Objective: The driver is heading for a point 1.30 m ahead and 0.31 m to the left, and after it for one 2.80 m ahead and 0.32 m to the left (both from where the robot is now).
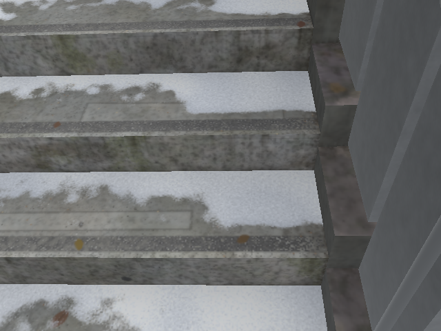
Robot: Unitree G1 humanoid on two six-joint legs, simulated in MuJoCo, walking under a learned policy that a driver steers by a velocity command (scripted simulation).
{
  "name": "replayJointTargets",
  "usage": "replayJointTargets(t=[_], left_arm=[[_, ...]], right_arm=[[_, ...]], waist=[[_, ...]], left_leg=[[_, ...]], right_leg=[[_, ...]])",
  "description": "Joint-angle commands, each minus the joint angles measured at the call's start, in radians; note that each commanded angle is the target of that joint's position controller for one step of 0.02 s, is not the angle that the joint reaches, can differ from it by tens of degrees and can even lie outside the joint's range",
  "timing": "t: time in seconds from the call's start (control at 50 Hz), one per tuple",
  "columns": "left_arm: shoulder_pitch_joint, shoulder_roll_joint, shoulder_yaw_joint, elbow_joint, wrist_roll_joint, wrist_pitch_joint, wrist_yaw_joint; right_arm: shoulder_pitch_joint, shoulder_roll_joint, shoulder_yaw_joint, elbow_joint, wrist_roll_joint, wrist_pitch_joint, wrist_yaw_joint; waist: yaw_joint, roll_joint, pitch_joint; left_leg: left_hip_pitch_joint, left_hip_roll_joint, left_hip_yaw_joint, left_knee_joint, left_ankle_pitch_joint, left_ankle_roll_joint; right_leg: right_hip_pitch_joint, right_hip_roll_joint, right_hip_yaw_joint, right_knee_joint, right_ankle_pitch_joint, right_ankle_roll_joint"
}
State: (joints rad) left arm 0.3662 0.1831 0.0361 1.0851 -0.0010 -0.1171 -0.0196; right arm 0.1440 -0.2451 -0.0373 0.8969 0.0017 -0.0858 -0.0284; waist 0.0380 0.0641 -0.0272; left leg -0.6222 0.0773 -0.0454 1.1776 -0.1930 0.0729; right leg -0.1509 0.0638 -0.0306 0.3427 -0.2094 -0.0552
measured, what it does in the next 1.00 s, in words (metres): climbs: left foot 0.15 m higher, then right foot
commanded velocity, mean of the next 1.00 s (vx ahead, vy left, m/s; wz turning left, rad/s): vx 0.42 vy -0.03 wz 0.00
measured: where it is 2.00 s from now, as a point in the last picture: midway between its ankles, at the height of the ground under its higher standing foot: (163, 207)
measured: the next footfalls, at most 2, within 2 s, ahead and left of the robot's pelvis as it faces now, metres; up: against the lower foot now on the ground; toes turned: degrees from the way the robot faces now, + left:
left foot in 0.42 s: +0.31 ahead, +0.28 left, +0.15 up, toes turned +10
right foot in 0.84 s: +0.33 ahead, +0.04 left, +0.15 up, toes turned -2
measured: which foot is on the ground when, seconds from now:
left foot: up 0.00-0.40, down 0.42-0.82, up 0.84-1.00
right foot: down 0.00-0.46, up 0.48-0.82, down 0.84-1.00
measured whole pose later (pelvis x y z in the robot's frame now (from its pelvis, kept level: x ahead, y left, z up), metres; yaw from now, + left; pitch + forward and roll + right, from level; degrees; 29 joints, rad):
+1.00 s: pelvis +0.35 +0.14 +0.10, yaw +3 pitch +1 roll +0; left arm 0.67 0.15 0.04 1.00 0.01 0.00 0.00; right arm -0.01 -0.17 0.03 0.73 0.02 -0.04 0.03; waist 0.12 0.08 -0.10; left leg -0.87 -0.10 -0.19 1.82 -0.27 0.01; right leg -0.27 0.03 -0.04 0.75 -0.78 -0.08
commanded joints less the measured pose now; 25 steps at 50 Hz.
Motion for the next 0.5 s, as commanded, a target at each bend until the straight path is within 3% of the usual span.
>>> replayJointTargets(t=[0.02, 0.04, 0.06, 0.08, 0.1, 0.12, 0.14, 0.16, 0.18, 0.2, 0.24, 0.26, 0.28, 0.3, 0.32, 0.34, 0.36, 0.38, 0.4, 0.42, 0.44, 0.46, 0.48, 0.5], left_arm=[[-0.119, 0.109, 0.008, -0.069, -0.013, 0.037, 0.035], [-0.062, 0.123, 0.008, -0.079, 0.010, 0.064, 0.040], [-0.045, 0.160, 0.013, -0.111, 0.023, 0.086, 0.039], [-0.052, 0.174, 0.013, -0.131, 0.019, 0.096, 0.037], [0.036, 0.208, 0.028, -0.094, 0.011, 0.041, 0.016], [0.047, 0.233, 0.039, -0.077, -0.012, 0.016, 0.014], [0.069, 0.213, 0.041, -0.057, -0.027, 0.009, 0.025], [0.117, 0.182, 0.039, -0.042, -0.038, 0.007, 0.045], [0.178, 0.135, 0.030, -0.017, -0.035, 0.014, 0.059], [0.255, 0.113, 0.024, 0.004, -0.024, 0.025, 0.068], [0.307, 0.100, 0.015, 0.023, -0.011, 0.046, 0.083], [0.240, 0.115, 0.017, -0.004, -0.012, 0.055, 0.091], [0.126, 0.154, 0.024, -0.064, 0.022, 0.057, 0.074], [0.098, 0.169, 0.034, -0.093, 0.026, 0.077, 0.067], [0.085, 0.225, 0.046, -0.123, 0.028, 0.094, 0.077], [-0.029, 0.229, 0.045, -0.099, -0.037, 0.120, 0.080], [-0.118, 0.207, 0.043, -0.148, -0.060, 0.142, 0.076], [0.082, 0.191, 0.038, -0.070, -0.043, 0.161, 0.091], [0.114, 0.253, 0.039, -0.063, -0.046, 0.162, 0.090], [0.089, 0.281, 0.048, -0.119, -0.009, 0.141, 0.081], [0.183, 0.147, 0.006, -0.117, -0.010, 0.099, 0.077], [0.039, 0.166, -0.001, -0.156, -0.028, 0.060, 0.049], [-0.017, 0.104, -0.001, -0.171, -0.010, 0.021, 0.010], [-0.125, 0.079, -0.005, -0.193, -0.010, 0.023, -0.013]], right_arm=[[0.051, -0.063, -0.002, -0.063, -0.029, 0.013, -0.008], [0.024, -0.035, 0.013, -0.055, -0.024, 0.024, -0.016], [0.073, -0.005, 0.025, -0.041, -0.010, 0.038, -0.026], [0.103, -0.010, 0.027, -0.032, 0.001, 0.050, -0.037], [0.039, 0.018, 0.033, -0.011, -0.002, 0.082, -0.022], [-0.002, 0.010, 0.027, -0.071, 0.004, 0.106, -0.024], [-0.044, -0.012, 0.018, -0.099, 0.007, 0.110, -0.024], [-0.108, -0.030, 0.010, -0.129, 0.006, 0.098, -0.021], [-0.159, -0.024, 0.011, -0.147, 0.007, 0.067, -0.010], [-0.188, -0.013, 0.010, -0.151, 0.010, 0.041, 0.000], [-0.168, 0.040, 0.025, -0.155, 0.030, 0.019, 0.018], [-0.133, 0.057, 0.036, -0.160, 0.041, 0.017, 0.026], [-0.158, 0.053, 0.042, -0.217, 0.051, 0.005, 0.039], [-0.172, 0.005, 0.026, -0.185, 0.038, 0.018, 0.019], [-0.175, 0.044, 0.051, -0.244, 0.029, 0.024, 0.014], [-0.114, 0.063, 0.072, -0.309, 0.004, -0.001, 0.033], [-0.142, 0.036, 0.079, -0.343, 0.007, -0.010, 0.044], [-0.167, 0.054, 0.082, -0.319, -0.013, -0.002, 0.039], [-0.092, 0.043, 0.063, -0.291, 0.010, 0.029, 0.016], [-0.055, -0.005, 0.022, -0.221, 0.022, 0.058, 0.018], [0.248, -0.116, -0.024, -0.115, -0.001, 0.073, 0.031], [0.462, -0.242, -0.071, -0.084, -0.018, 0.069, 0.025], [0.524, -0.298, -0.075, -0.049, -0.025, 0.049, 0.012], [0.583, -0.121, -0.020, 0.012, -0.074, 0.039, 0.011]], waist=[[-0.116, -0.205, 0.103], [-0.070, -0.242, 0.037], [-0.066, -0.266, -0.019], [-0.071, -0.256, -0.042], [-0.013, -0.139, -0.038], [-0.032, -0.101, 0.049], [-0.017, -0.129, 0.094], [0.012, -0.131, 0.127], [0.040, -0.132, 0.133], [0.070, -0.129, 0.121], [0.057, -0.148, 0.129], [0.017, -0.140, 0.171], [-0.012, -0.041, 0.217], [0.043, 0.023, 0.273], [0.044, -0.060, 0.203], [-0.102, -0.214, 0.095], [-0.117, -0.202, 0.050], [-0.056, -0.315, -0.084], [-0.121, -0.362, -0.112], [-0.100, -0.242, -0.022], [-0.187, -0.080, -0.280], [-0.316, 0.105, -0.343], [-0.258, 0.282, -0.468], [-0.288, 0.144, -0.386]], left_leg=[[0.120, -0.034, 0.105, -0.206, -0.037, -0.030], [0.218, -0.080, 0.180, -0.258, -0.017, -0.049], [0.285, -0.107, 0.220, -0.240, -0.044, -0.068], [0.327, -0.100, 0.207, -0.265, -0.013, -0.062], [0.180, -0.044, 0.138, -0.159, -0.058, -0.040], [-0.102, 0.031, 0.004, -0.091, -0.090, -0.026], [-0.363, 0.048, -0.052, 0.024, -0.125, -0.017], [-0.575, 0.062, -0.081, 0.093, -0.168, -0.019], [-0.706, 0.061, -0.073, 0.175, -0.216, -0.033], [-0.787, 0.048, -0.037, 0.309, -0.271, -0.054], [-0.895, 0.064, -0.035, 0.615, -0.389, -0.084], [-0.895, 0.096, -0.064, 0.638, -0.394, -0.093], [-0.897, 0.089, -0.083, 0.625, -0.359, -0.109], [-0.863, 0.001, -0.049, 0.754, -0.509, -0.161], [-0.893, 0.004, -0.050, 0.800, -0.568, -0.179], [-0.641, 0.072, 0.007, 0.491, -0.586, -0.132], [-0.236, 0.061, 0.120, 0.064, -0.376, -0.097], [0.179, -0.039, 0.267, -0.017, 0.007, -0.101], [0.391, -0.121, 0.307, -0.092, -0.099, -0.089], [0.358, -0.165, 0.318, -0.169, -0.017, -0.063], [0.547, -0.158, 0.149, 0.003, -0.513, 0.097], [0.689, 0.066, -0.372, -0.403, -0.678, 0.234], [0.764, 0.210, -0.801, -0.735, -0.703, 0.273], [0.732, 0.193, -0.514, -0.657, -0.174, 0.133]], right_leg=[[-0.211, -0.099, -0.042, -0.091, 0.665, -0.134], [-0.211, -0.071, -0.067, -0.026, 0.743, -0.143], [-0.191, -0.109, -0.044, 0.047, 0.866, -0.167], [-0.200, -0.145, 0.000, 0.073, 0.863, -0.176], [-0.133, -0.400, 0.250, -0.073, 0.607, -0.229], [0.049, -0.501, 0.402, -0.131, 0.276, -0.252], [0.222, -0.545, 0.497, -0.157, -0.004, -0.253], [0.392, -0.542, 0.501, -0.160, -0.120, -0.226], [0.509, -0.520, 0.451, -0.136, -0.049, -0.202], [0.579, -0.500, 0.413, -0.124, 0.042, -0.196], [0.565, -0.482, 0.355, -0.113, 0.115, -0.189], [0.468, -0.480, 0.326, -0.125, 0.143, -0.170], [0.384, -0.506, 0.308, -0.093, 0.428, -0.155], [0.327, -0.527, 0.247, 0.048, 1.050, -0.107], [0.342, -0.542, 0.186, 0.061, 1.244, -0.079], [0.252, -0.377, 0.010, 0.041, 0.921, -0.015], [-0.039, -0.220, -0.076, 0.026, 0.789, 0.030], [-0.172, -0.183, -0.065, -0.071, 0.523, -0.047], [-0.229, -0.169, -0.094, -0.046, 0.525, -0.077], [-0.157, -0.257, -0.037, 0.007, 1.169, -0.036], [-0.231, -0.240, -0.035, 0.247, 1.196, -0.084], [-0.370, -0.126, 0.017, 0.695, 0.664, -0.007], [-0.465, -0.036, 0.142, 1.031, -0.064, -0.012], [-0.432, -0.035, 0.185, 1.269, -0.321, -0.041]])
